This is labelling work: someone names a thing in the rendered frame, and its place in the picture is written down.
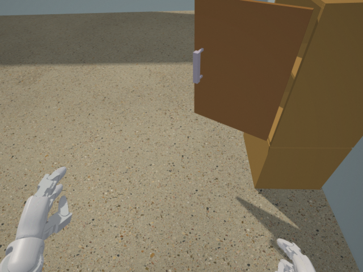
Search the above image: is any handle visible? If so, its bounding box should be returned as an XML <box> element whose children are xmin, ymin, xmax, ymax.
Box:
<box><xmin>193</xmin><ymin>48</ymin><xmax>204</xmax><ymax>84</ymax></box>

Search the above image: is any robot left forearm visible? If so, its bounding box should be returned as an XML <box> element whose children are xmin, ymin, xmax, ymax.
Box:
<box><xmin>0</xmin><ymin>237</ymin><xmax>45</xmax><ymax>272</ymax></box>

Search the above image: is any cupboard door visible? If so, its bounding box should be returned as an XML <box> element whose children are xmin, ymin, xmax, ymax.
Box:
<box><xmin>194</xmin><ymin>0</ymin><xmax>314</xmax><ymax>141</ymax></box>

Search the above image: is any left robot hand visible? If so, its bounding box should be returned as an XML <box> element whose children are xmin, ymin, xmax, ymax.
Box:
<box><xmin>15</xmin><ymin>167</ymin><xmax>72</xmax><ymax>240</ymax></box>

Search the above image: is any right robot hand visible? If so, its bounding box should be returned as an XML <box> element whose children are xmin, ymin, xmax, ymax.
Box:
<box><xmin>275</xmin><ymin>239</ymin><xmax>316</xmax><ymax>272</ymax></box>

